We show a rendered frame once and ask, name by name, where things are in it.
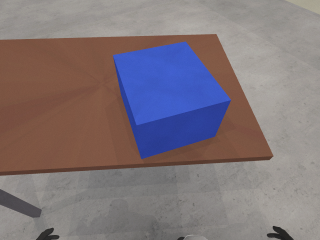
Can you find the table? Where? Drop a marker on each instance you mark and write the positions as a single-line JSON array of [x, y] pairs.
[[61, 110]]

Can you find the robot left hand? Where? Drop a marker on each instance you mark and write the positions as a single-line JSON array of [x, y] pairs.
[[45, 235]]

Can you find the carton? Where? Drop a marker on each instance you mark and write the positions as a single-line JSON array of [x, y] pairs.
[[170, 97]]

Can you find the robot right hand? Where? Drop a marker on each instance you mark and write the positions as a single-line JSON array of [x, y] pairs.
[[281, 234]]

